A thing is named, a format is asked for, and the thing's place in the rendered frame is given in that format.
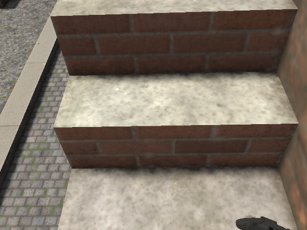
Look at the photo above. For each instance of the robot right hand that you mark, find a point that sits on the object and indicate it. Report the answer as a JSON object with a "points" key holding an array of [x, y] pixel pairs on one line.
{"points": [[261, 223]]}

